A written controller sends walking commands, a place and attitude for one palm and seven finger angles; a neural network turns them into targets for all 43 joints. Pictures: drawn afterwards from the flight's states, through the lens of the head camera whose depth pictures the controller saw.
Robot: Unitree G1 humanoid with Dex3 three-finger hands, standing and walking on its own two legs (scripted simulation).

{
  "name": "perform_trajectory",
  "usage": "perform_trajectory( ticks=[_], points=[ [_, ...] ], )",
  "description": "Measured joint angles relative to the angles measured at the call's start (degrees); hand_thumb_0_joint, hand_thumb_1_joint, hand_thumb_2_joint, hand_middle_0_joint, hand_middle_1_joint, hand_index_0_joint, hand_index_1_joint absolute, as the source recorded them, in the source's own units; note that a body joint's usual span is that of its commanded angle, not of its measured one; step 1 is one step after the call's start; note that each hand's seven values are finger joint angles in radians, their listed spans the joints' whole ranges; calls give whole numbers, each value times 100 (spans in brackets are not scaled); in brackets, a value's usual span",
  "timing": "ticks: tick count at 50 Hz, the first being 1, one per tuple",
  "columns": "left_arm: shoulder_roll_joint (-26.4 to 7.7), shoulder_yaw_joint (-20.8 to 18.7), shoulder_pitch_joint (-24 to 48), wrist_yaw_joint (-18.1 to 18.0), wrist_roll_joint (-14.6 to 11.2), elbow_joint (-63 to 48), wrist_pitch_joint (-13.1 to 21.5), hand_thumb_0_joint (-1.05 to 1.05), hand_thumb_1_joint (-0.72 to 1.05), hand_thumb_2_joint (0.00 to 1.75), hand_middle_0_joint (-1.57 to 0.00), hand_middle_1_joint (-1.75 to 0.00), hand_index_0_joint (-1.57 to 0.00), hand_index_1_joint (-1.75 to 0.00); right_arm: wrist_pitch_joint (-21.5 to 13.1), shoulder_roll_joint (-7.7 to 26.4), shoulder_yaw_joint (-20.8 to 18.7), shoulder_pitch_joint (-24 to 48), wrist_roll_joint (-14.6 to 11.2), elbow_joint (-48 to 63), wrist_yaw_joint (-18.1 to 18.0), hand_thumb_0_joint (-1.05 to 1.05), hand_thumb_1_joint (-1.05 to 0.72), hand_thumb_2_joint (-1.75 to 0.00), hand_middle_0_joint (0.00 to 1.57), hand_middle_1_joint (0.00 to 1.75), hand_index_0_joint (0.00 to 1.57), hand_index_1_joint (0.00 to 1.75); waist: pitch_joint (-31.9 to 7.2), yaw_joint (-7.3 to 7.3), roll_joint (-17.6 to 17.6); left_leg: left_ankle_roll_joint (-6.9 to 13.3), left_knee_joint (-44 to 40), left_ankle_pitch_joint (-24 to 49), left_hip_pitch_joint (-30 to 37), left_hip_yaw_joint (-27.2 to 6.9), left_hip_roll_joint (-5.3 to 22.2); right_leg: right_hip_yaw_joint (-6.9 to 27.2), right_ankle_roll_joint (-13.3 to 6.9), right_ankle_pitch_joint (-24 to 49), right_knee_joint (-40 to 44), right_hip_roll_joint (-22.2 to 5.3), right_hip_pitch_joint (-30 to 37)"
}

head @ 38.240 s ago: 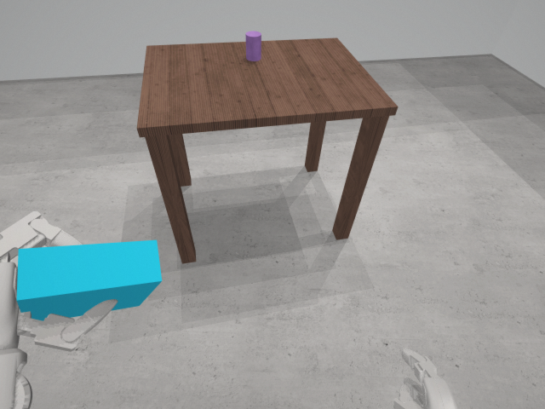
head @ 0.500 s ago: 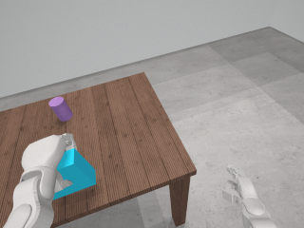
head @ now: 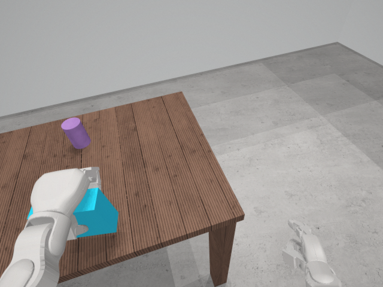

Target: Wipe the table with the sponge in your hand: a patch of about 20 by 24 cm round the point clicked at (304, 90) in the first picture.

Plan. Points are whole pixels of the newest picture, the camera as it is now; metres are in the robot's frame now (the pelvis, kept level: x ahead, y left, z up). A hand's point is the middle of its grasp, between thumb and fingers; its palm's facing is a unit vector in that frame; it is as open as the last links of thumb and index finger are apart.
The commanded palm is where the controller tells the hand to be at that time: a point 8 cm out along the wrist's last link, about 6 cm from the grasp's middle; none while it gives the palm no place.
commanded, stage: move the sponge above the wiping area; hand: left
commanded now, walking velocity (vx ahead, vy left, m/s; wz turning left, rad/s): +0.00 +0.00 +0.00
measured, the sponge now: (82, 219) +0.21 +0.28 +0.03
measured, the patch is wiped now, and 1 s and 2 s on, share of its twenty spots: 0.00 0.00 0.00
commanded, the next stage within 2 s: none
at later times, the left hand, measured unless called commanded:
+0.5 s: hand (64, 195) +0.22 +0.29 +0.11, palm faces +0.16 -0.05 -0.99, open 9.0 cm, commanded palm +0.19 +0.28 +0.15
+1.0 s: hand (65, 201) +0.22 +0.31 +0.08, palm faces +0.08 -0.10 -0.99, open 9.0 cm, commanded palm +0.19 +0.28 +0.13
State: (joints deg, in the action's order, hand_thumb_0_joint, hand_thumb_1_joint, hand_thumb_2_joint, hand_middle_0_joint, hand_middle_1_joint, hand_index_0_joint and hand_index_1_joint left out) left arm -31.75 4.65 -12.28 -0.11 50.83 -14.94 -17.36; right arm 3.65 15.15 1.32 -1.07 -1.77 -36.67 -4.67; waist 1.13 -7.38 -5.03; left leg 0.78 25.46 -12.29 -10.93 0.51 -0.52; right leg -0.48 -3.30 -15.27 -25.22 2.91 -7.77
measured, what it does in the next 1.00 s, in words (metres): stands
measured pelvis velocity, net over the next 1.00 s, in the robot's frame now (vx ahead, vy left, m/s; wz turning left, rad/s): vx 0.00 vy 0.01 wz -0.01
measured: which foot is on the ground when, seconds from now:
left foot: down 0.00-1.00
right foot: down 0.00-1.00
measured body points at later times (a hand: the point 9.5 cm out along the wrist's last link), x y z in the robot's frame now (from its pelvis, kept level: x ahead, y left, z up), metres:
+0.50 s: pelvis +0.00 +0.01 +0.00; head -0.02 -0.02 +0.45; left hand +0.21 +0.29 +0.16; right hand +0.25 -0.18 -0.08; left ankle +0.02 +0.11 -0.74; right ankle -0.02 -0.09 -0.74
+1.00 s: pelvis +0.00 +0.01 +0.00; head -0.02 -0.03 +0.45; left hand +0.22 +0.31 +0.13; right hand +0.25 -0.20 -0.08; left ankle +0.02 +0.11 -0.74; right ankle -0.02 -0.09 -0.74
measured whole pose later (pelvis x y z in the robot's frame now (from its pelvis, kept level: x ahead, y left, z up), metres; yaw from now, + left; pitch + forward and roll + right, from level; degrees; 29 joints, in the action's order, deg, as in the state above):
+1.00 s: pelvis +0.00 +0.01 +0.00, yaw -1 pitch -3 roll +0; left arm -25.7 3.6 -9.5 -6.5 50.3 -6.9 -30.1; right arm 6.9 14.3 1.9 0.4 -3.9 -38.8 -2.0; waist -0.8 -5.8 -5.5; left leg 1.3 24.4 -12.1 -9.7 1.3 -1.0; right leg 0.5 -2.6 -15.1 -24.7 2.5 -7.0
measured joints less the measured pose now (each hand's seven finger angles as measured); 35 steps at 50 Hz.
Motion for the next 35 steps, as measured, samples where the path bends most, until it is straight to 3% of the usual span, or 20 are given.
perform_trajectory(
  ticks=[2, 5, 8, 11, 14, 16, 19, 22, 25, 29, 32, 35],
  points=[
    [-42, -184, 117, -297, 29, 67, 16, 0, -45, 104, -88, -147, -88, -147, 18, -68, -15, -38, -34, -46, 37, 1, -91, -90, 20, 30, 20, 30, -67, -4, 12, -12, 11, -25, 24, 20, 23, 24, -6, 11, 29, 22, 34],
    [40, -545, 305, -561, -165, 293, -352, 0, -45, 104, -87, -147, -88, -147, 83, -93, -7, 1, -123, -152, 134, 1, -91, -90, 20, 30, 20, 30, -147, 65, -35, -8, -18, -26, 70, 44, 20, 50, 13, 19, 58, 17, 73],
    [190, -714, 302, -451, -400, 398, -921, 0, -45, 104, -87, -147, -87, -148, 160, -38, 16, 36, -212, -143, 206, 1, -91, -90, 20, 30, 20, 30, -210, 171, -107, 21, -75, 11, 75, 38, -29, 42, 57, 19, 63, -31, 63],
    [377, -478, 100, -153, -447, 360, -1253, 0, -45, 104, -87, -148, -87, -148, 164, 74, 25, 68, -251, -41, 205, 1, -91, -90, 20, 30, 20, 30, -180, 223, -193, 66, -96, 43, 49, 25, -82, 26, 97, 18, 49, -83, 33],
    [508, 6, -61, 152, -331, 325, -1151, 0, -45, 104, -87, -148, -87, -148, 125, 153, 13, 76, -183, 59, 167, 1, -91, -90, 20, 30, 20, 30, -92, 190, -194, 108, -99, 74, 6, 7, -135, 4, 128, 6, 0, -135, -22],
    [499, 281, -110, 227, -159, 246, -872, 0, -45, 104, -87, -148, -88, -148, 91, 146, -3, 61, -99, 83, 128, 1, -91, -90, 20, 30, 20, 30, -46, 108, -138, 119, -76, 73, -20, 16, -139, 12, 130, 0, -34, -139, -56],
    [403, 374, -159, -8, 88, 66, -321, 0, -45, 104, -88, -147, -88, -148, 54, 49, -31, 34, 9, 43, 107, 1, -91, -90, 20, 30, 20, 30, -30, -20, -36, 104, -25, 31, -10, 47, -99, 46, 105, 5, -27, -100, -35],
    [305, 202, -121, -430, 242, -57, -139, 0, -45, 104, -88, -147, -88, -148, 64, -70, -43, 12, 10, -6, 151, 1, -91, -90, 20, 30, 20, 30, -102, -68, 15, 81, 24, -25, 14, 79, -50, 84, 84, 15, 3, -53, 10],
    [341, -101, 29, -719, 106, 60, -420, 0, -45, 104, -88, -147, -88, -148, 131, -132, -20, 69, -80, -97, 230, 1, -91, -90, 20, 30, 20, 30, -175, -14, -9, 73, 0, -32, 73, 86, -49, 94, 90, 17, 33, -51, 69],
    [493, -299, 205, -582, -201, 383, -1103, 0, -45, 104, -87, -147, -88, -148, 252, -102, 62, 176, -209, -136, 260, 1, -91, -90, 20, 30, 20, 30, -219, 104, -77, 90, -98, 37, 109, 52, -98, 60, 122, 33, 73, -98, 96],
    [615, -75, 153, -256, -225, 491, -1397, 0, -45, 104, -87, -148, -87, -149, 259, -21, 81, 209, -233, -27, 248, 1, -91, -90, 20, 30, 20, 30, -168, 155, -131, 116, -128, 82, 77, 24, -133, 30, 140, 48, 74, -131, 63],
    [705, 341, 46, 25, -104, 427, -1252, 0, -45, 104, -87, -148, -87, -149, 222, 50, 60, 188, -157, 79, 226, 1, -91, -90, 20, 30, 20, 30, -92, 123, -129, 139, -123, 106, 31, 11, -158, 14, 150, 43, 34, -155, 8]
  ],
)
